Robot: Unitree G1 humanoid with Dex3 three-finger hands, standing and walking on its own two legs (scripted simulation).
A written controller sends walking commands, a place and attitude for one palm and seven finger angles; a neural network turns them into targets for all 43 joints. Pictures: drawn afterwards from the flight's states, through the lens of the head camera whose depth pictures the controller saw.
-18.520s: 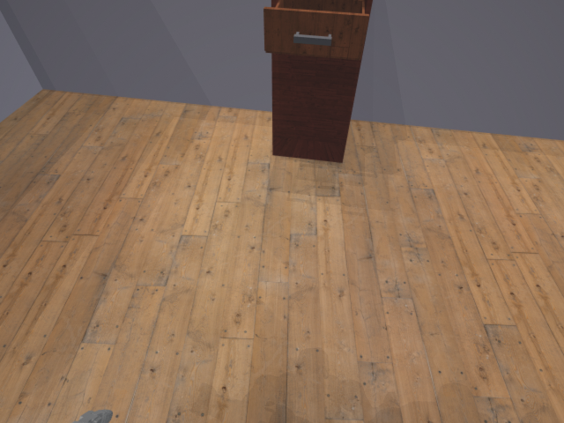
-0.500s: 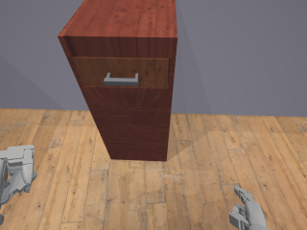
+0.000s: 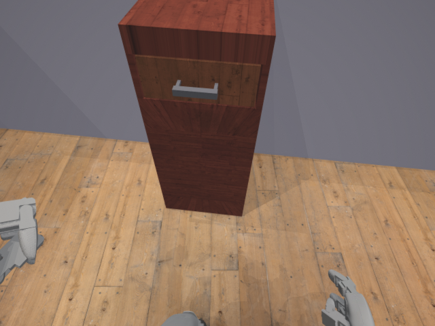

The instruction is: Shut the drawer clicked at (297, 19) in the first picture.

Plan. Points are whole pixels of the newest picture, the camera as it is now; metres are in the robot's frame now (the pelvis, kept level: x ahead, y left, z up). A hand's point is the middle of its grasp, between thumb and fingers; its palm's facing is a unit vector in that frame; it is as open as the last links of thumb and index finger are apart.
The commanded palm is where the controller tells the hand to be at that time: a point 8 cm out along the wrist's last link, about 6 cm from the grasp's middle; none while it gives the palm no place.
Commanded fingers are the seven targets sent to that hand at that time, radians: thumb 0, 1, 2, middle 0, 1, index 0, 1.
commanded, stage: step back with the hand held close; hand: left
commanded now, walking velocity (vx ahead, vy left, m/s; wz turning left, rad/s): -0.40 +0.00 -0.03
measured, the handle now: (196, 88) +0.72 +0.12 +0.02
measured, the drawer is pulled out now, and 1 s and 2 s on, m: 0.00 0.00 0.00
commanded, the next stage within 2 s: stop stepping back and stand still in 0.50 s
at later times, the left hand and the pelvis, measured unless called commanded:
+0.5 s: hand (29, 280) +0.14 +0.22 +0.18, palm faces +0.21 -0.88 -0.42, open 3.3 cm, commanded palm +0.08 +0.28 +0.19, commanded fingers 0.00 0.90 0.90 -1.40 -1.60 -1.40 -1.60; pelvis -0.08 +0.01 +0.00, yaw -5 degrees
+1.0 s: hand out of the picture +0.04 +0.27 +0.18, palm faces +0.35 -0.84 -0.42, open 3.3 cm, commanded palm -0.02 +0.31 +0.19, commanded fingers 0.00 0.90 0.90 -1.40 -1.60 -1.40 -1.60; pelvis -0.16 +0.03 +0.01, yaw -2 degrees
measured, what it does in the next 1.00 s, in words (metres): walks backwards: right foot, then left foot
